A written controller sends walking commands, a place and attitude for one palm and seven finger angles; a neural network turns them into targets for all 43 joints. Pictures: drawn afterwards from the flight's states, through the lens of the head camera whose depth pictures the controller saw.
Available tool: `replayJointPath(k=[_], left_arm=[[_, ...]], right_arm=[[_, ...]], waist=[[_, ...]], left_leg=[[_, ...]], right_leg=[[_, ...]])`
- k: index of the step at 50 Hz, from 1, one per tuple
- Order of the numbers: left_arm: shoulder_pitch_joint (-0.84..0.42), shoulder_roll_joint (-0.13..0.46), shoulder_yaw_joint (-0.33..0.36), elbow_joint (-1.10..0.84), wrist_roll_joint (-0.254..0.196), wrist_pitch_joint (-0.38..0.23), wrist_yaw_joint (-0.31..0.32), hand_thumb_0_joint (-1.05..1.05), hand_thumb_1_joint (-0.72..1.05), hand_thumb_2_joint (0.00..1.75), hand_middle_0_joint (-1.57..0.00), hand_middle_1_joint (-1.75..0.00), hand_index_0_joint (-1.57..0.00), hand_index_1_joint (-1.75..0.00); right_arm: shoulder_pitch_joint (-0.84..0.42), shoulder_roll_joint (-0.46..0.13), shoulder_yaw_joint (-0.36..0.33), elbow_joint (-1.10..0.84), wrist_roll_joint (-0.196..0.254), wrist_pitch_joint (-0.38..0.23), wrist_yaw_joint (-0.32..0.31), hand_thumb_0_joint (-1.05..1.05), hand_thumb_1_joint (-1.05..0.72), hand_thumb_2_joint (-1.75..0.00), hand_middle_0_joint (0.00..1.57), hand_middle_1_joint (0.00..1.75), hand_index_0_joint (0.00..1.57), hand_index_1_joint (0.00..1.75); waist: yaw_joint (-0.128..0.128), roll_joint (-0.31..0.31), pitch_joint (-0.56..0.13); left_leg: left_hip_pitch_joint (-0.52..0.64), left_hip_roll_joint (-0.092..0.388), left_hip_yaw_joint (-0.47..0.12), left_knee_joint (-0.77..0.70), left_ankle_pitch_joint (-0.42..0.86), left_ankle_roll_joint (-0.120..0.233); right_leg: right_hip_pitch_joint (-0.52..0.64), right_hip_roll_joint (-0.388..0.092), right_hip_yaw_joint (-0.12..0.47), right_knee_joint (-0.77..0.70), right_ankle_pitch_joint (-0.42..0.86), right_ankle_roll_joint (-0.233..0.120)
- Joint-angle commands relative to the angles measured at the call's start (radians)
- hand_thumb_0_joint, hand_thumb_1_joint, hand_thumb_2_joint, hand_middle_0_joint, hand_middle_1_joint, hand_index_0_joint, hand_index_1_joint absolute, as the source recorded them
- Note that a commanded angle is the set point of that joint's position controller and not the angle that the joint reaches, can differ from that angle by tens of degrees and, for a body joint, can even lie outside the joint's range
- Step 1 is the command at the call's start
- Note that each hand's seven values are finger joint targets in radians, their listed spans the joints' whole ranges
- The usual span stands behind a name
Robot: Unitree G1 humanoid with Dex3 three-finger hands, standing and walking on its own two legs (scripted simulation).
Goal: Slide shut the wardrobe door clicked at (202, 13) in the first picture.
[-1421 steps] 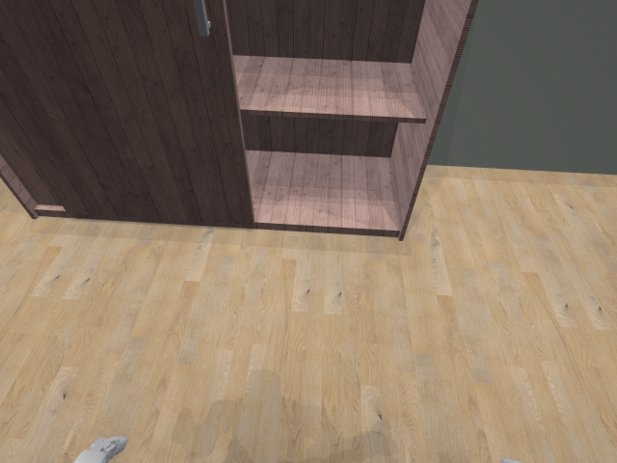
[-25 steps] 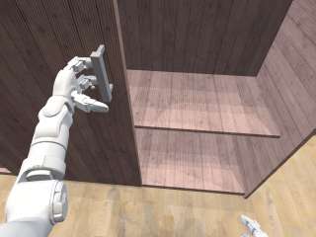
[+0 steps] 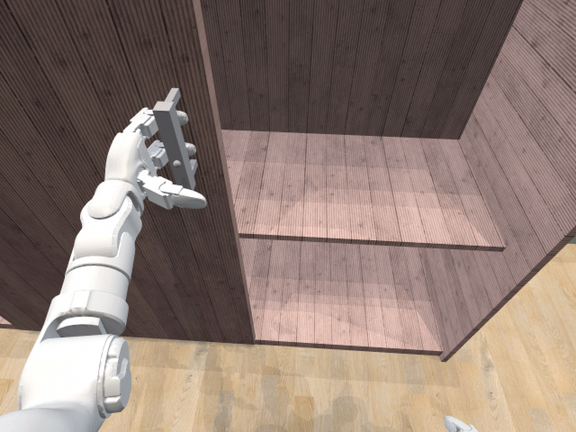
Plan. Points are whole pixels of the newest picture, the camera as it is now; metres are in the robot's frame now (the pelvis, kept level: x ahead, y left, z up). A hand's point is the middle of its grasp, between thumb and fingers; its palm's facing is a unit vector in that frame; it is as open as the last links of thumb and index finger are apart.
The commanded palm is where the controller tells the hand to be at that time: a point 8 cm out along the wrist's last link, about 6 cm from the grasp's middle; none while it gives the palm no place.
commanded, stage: slide the fingers in behind the handle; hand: left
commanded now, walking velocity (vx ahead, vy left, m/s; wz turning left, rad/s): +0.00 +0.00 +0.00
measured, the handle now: (180, 142) +0.49 +0.16 +0.16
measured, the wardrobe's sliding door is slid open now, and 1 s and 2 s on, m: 0.65 0.65 0.65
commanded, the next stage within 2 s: grip the handle and tug to test in 0.62 s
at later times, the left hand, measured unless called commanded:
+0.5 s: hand (179, 164) +0.43 +0.15 +0.16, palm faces -0.02 -1.00 +0.00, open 14.0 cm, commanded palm +0.42 +0.20 +0.16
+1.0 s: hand (182, 164) +0.44 +0.15 +0.15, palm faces -0.03 -1.00 +0.00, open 12.0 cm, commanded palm +0.42 +0.20 +0.16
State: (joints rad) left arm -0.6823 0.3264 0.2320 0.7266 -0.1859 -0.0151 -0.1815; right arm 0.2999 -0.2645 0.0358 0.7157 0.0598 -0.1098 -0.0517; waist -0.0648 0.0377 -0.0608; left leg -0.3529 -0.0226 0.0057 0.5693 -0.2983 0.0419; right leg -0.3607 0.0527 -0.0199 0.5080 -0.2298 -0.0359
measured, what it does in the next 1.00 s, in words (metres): stands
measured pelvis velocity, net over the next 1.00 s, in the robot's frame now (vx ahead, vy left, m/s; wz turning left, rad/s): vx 0.00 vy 0.00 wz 0.00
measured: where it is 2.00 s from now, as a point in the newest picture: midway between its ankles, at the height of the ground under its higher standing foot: outside the picture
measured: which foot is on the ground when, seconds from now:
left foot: down 0.00-1.00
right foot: down 0.00-1.00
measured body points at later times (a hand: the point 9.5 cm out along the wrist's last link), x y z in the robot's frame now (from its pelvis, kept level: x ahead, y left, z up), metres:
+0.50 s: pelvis +0.00 +0.00 +0.00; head +0.01 -0.01 +0.45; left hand +0.43 +0.21 +0.16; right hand +0.11 -0.25 -0.11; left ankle -0.01 +0.09 -0.73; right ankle +0.02 -0.10 -0.73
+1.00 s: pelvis +0.00 +0.00 +0.00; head +0.02 -0.01 +0.45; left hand +0.44 +0.21 +0.16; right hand +0.09 -0.26 -0.11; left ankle -0.01 +0.09 -0.73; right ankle +0.02 -0.10 -0.73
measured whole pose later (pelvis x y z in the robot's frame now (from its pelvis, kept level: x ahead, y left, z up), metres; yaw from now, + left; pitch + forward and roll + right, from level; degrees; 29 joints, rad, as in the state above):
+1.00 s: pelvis +0.00 +0.00 +0.00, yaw +0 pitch +5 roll -1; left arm -0.72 0.33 0.23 0.78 -0.17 -0.03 -0.16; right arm 0.31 -0.26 0.03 0.71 0.06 -0.10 -0.05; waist -0.07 0.04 -0.05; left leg -0.36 -0.02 0.00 0.57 -0.30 0.04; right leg -0.37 0.06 -0.02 0.51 -0.23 -0.04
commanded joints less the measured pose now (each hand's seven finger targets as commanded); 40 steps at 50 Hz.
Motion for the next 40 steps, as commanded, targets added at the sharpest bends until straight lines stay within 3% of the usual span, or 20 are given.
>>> replayJointPath(k=[1,2,3,5,6,8,11,18,19,23,24,26,28,30,31,34,36,37,39,40], left_arm=[[-0.42,0.203,0.038,-0.241,-0.007,-0.056,0.008,0.0,-0.5,0.3,-0.3,-1.2,-0.3,-1.2],[-0.453,0.163,0.003,-0.261,-0.013,-0.059,0.005,0.0,-0.5,0.3,-0.3,-1.2,-0.3,-1.2],[-0.427,0.189,0.033,-0.251,-0.013,-0.057,0.007,0.0,-0.5,0.3,-0.3,-1.2,-0.3,-1.2],[-0.426,0.193,0.037,-0.27,-0.016,-0.059,0.012,0.0,-0.5,0.3,-0.3,-1.2,-0.3,-1.2],[-0.441,0.157,0.004,-0.27,-0.018,-0.056,0.009,0.0,-0.5,0.3,-0.3,-1.2,-0.3,-1.2],[-0.458,0.155,0.002,-0.289,-0.018,-0.059,0.016,0.0,-0.5,0.3,-0.3,-1.2,-0.3,-1.2],[-0.472,0.185,0.028,-0.261,-0.011,-0.054,0.03,0.0,-0.5,0.3,-0.3,-1.2,-0.3,-1.2],[-0.495,0.182,0.02,-0.241,-0.003,-0.061,0.03,0.0,-0.5,0.3,-0.3,-1.2,-0.3,-1.2],[-0.483,0.218,0.049,-0.232,0.001,-0.064,0.03,0.0,-0.5,0.3,-0.3,-1.2,-0.3,-1.2],[-0.501,0.161,0.0,-0.21,-0.009,-0.07,0.013,0.0,-0.5,0.3,-0.3,-1.2,-0.3,-1.2],[-0.479,0.206,0.038,-0.181,-0.006,-0.068,0.015,0.0,-0.5,0.3,-0.3,-1.2,-0.3,-1.2],[-0.538,0.16,-0.01,-0.183,-0.007,-0.069,0.01,0.0,-0.5,0.3,-0.3,-1.2,-0.3,-1.2],[-0.546,0.148,-0.02,-0.193,-0.007,-0.074,0.011,0.0,-0.5,0.3,-0.3,-1.2,-0.3,-1.2],[-0.526,0.192,0.024,-0.186,-0.007,-0.079,0.019,0.0,-0.5,0.3,-0.3,-1.2,-0.3,-1.2],[-0.536,0.166,0.003,-0.191,-0.011,-0.082,0.018,0.0,-0.5,0.3,-0.3,-1.2,-0.3,-1.2],[-0.486,0.239,0.073,-0.15,-0.007,-0.083,0.027,0.0,-0.5,0.3,-0.3,-1.2,-0.3,-1.2],[-0.533,0.214,0.041,-0.163,0.003,-0.088,0.029,0.0,-0.5,0.3,-0.3,-1.2,-0.3,-1.2],[-0.512,0.203,0.038,-0.156,0.005,-0.088,0.029,0.0,-0.45,0.32,-0.3,-1.21,-0.3,-1.21],[-0.481,0.257,0.076,-0.169,0.017,-0.095,0.033,0.0,-0.36,0.36,-0.32,-1.22,-0.32,-1.22],[-0.496,0.22,0.043,-0.186,0.015,-0.095,0.029,0.0,-0.31,0.38,-0.32,-1.23,-0.32,-1.23]], right_arm=[[-0.038,-0.131,-0.051,-0.128,0.0,-0.044,-0.007,0.0,-0.9,-0.9,0.2,0.3,0.2,0.3],[-0.04,-0.128,-0.052,-0.129,0.001,-0.046,-0.004,0.0,-0.9,-0.9,0.2,0.3,0.2,0.3],[-0.038,-0.131,-0.056,-0.129,0.0,-0.046,-0.005,0.0,-0.9,-0.9,0.2,0.3,0.2,0.3],[-0.044,-0.132,-0.057,-0.13,0.0,-0.044,-0.006,0.0,-0.9,-0.9,0.2,0.3,0.2,0.3],[-0.049,-0.128,-0.054,-0.131,0.001,-0.044,-0.006,0.0,-0.9,-0.9,0.2,0.3,0.2,0.3],[-0.051,-0.127,-0.055,-0.13,0.002,-0.043,-0.006,0.0,-0.9,-0.9,0.2,0.3,0.2,0.3],[-0.05,-0.129,-0.052,-0.122,-0.001,-0.041,-0.007,0.0,-0.9,-0.9,0.2,0.3,0.2,0.3],[-0.055,-0.124,-0.048,-0.125,-0.002,-0.038,-0.011,0.0,-0.9,-0.9,0.2,0.3,0.2,0.3],[-0.052,-0.129,-0.049,-0.123,-0.005,-0.036,-0.011,0.0,-0.9,-0.9,0.2,0.3,0.2,0.3],[-0.054,-0.123,-0.046,-0.127,0.0,-0.04,-0.01,0.0,-0.9,-0.9,0.2,0.3,0.2,0.3],[-0.049,-0.132,-0.048,-0.123,-0.001,-0.038,-0.012,0.0,-0.9,-0.9,0.2,0.3,0.2,0.3],[-0.045,-0.126,-0.045,-0.12,0.001,-0.039,-0.012,0.0,-0.9,-0.9,0.2,0.3,0.2,0.3],[-0.042,-0.127,-0.049,-0.118,0.002,-0.044,-0.01,0.0,-0.9,-0.9,0.2,0.3,0.2,0.3],[-0.032,-0.133,-0.051,-0.114,-0.003,-0.045,-0.009,0.0,-0.9,-0.9,0.2,0.3,0.2,0.3],[-0.032,-0.13,-0.049,-0.114,-0.001,-0.046,-0.009,0.0,-0.9,-0.9,0.2,0.3,0.2,0.3],[-0.027,-0.139,-0.05,-0.109,-0.004,-0.042,-0.01,0.0,-0.9,-0.9,0.2,0.3,0.2,0.3],[-0.026,-0.131,-0.047,-0.112,-0.003,-0.04,-0.008,0.0,-0.9,-0.9,0.2,0.3,0.2,0.3],[-0.025,-0.13,-0.049,-0.115,-0.004,-0.043,-0.006,0.0,-0.9,-0.9,0.2,0.3,0.2,0.3],[-0.021,-0.138,-0.053,-0.119,-0.007,-0.039,-0.006,0.0,-0.9,-0.9,0.2,0.3,0.2,0.3],[-0.029,-0.13,-0.05,-0.126,-0.004,-0.04,-0.005,0.0,-0.9,-0.9,0.2,0.3,0.2,0.3]], waist=[[0.006,0.008,-0.314],[-0.007,-0.009,-0.311],[0.005,-0.018,-0.318],[0.003,-0.027,-0.32],[-0.005,-0.027,-0.304],[-0.008,-0.021,-0.299],[-0.007,-0.038,-0.285],[-0.009,-0.026,-0.299],[0.0,-0.03,-0.317],[-0.013,-0.019,-0.289],[-0.006,-0.035,-0.289],[-0.026,-0.019,-0.287],[-0.026,0.001,-0.301],[-0.014,-0.008,-0.329],[-0.02,-0.032,-0.329],[0.0,-0.065,-0.308],[-0.013,-0.027,-0.293],[-0.005,-0.029,-0.294],[0.008,-0.028,-0.318],[-0.004,-0.006,-0.319]], left_leg=[[0.135,0.013,-0.039,-0.057,0.292,-0.02],[0.139,0.013,-0.04,-0.056,0.288,-0.019],[0.137,0.017,-0.041,-0.058,0.287,-0.02],[0.142,0.015,-0.039,-0.058,0.292,-0.018],[0.142,0.016,-0.038,-0.058,0.287,-0.017],[0.152,0.015,-0.041,-0.061,0.277,-0.019],[0.132,0.013,-0.042,-0.062,0.258,-0.017],[0.132,0.01,-0.041,-0.063,0.24,-0.015],[0.129,0.01,-0.037,-0.058,0.25,-0.014],[0.118,0.01,-0.04,-0.062,0.216,-0.015],[0.106,0.01,-0.041,-0.058,0.216,-0.014],[0.115,0.009,-0.044,-0.06,0.21,-0.014],[0.138,0.011,-0.05,-0.057,0.222,-0.017],[0.139,0.012,-0.051,-0.055,0.238,-0.018],[0.135,0.011,-0.048,-0.053,0.245,-0.016],[0.091,0.01,-0.04,-0.055,0.232,-0.012],[0.085,0.009,-0.038,-0.063,0.221,-0.015],[0.086,0.009,-0.038,-0.06,0.223,-0.014],[0.087,0.009,-0.037,-0.057,0.234,-0.013],[0.096,0.01,-0.032,-0.058,0.229,-0.012]], right_leg=[[0.142,-0.012,0.021,-0.039,0.276,-0.001],[0.134,-0.011,0.02,-0.041,0.275,0.002],[0.139,-0.01,0.019,-0.04,0.27,0.0],[0.143,-0.01,0.021,-0.042,0.277,0.002],[0.131,-0.01,0.019,-0.042,0.274,0.003],[0.123,-0.009,0.018,-0.047,0.262,0.004],[0.122,-0.011,0.02,-0.048,0.247,0.004],[0.131,-0.014,0.026,-0.049,0.236,0.004],[0.146,-0.014,0.03,-0.046,0.246,0.003],[0.123,-0.014,0.029,-0.051,0.218,0.004],[0.127,-0.014,0.03,-0.048,0.216,0.002],[0.11,-0.015,0.026,-0.049,0.211,0.004],[0.094,-0.012,0.023,-0.046,0.212,0.003],[0.109,-0.012,0.023,-0.042,0.22,0.001],[0.118,-0.011,0.024,-0.041,0.235,0.004],[0.144,-0.013,0.031,-0.042,0.237,0.005],[0.135,-0.016,0.031,-0.041,0.229,0.005],[0.134,-0.016,0.032,-0.04,0.229,0.004],[0.153,-0.014,0.033,-0.034,0.235,0.001],[0.146,-0.017,0.037,-0.039,0.236,0.004]])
